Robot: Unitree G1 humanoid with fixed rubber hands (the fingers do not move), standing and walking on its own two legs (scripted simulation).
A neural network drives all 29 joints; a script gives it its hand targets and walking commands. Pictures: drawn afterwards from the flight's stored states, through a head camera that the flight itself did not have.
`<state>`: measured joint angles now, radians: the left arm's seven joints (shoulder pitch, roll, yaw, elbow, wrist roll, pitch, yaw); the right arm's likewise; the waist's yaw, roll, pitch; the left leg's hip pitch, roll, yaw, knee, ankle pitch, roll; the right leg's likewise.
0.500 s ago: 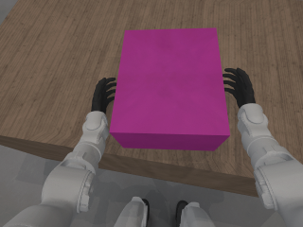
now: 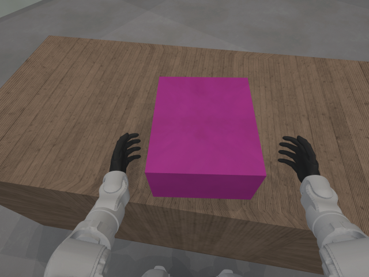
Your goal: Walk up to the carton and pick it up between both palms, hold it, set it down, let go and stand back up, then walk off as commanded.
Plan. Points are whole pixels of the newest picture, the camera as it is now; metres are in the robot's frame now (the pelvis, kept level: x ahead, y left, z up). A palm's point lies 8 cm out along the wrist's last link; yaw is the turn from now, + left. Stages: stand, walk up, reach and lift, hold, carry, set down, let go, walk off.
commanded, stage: set down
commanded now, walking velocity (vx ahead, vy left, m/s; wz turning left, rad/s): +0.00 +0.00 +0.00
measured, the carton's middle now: (202, 134) +0.47 +0.00 -0.03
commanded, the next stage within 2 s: none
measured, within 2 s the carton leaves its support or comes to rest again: neither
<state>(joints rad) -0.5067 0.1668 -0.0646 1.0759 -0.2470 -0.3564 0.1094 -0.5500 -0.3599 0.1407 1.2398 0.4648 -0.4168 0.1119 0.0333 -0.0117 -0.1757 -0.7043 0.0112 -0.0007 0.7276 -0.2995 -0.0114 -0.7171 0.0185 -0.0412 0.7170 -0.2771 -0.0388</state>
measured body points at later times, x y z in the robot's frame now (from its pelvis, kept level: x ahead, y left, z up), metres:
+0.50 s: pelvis +0.01 -0.01 +0.02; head +0.05 -0.01 +0.47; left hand +0.30 +0.20 +0.00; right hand +0.32 -0.24 +0.00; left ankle +0.02 +0.12 -0.71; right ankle +0.03 -0.10 -0.71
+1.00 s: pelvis +0.04 +0.00 +0.03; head +0.04 +0.00 +0.48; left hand +0.23 +0.21 +0.00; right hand +0.23 -0.25 -0.01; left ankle +0.02 +0.12 -0.71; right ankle +0.03 -0.10 -0.71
